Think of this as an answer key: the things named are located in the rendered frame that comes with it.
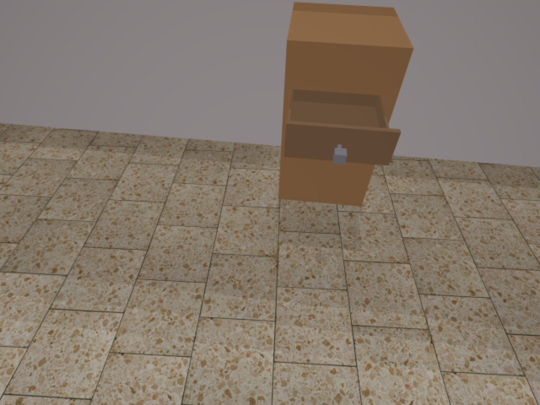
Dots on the drawer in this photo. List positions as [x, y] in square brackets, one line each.
[318, 121]

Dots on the cabinet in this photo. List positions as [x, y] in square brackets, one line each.
[345, 49]

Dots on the handle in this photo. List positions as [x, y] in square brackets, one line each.
[340, 155]

